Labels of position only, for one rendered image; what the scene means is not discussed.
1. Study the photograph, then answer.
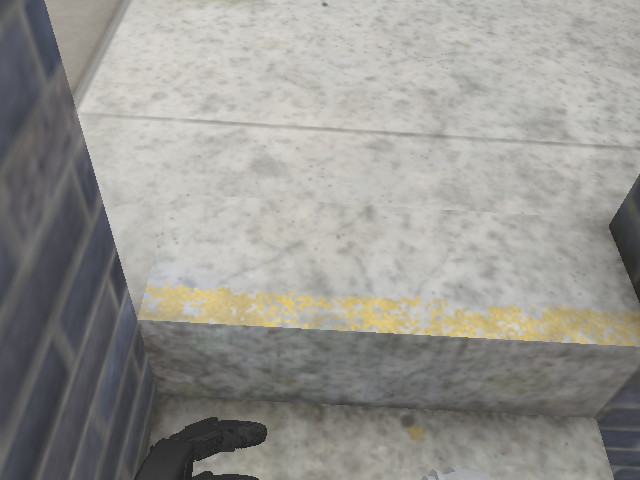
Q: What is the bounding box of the robot left hand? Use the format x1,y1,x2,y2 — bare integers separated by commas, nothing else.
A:
134,417,267,480

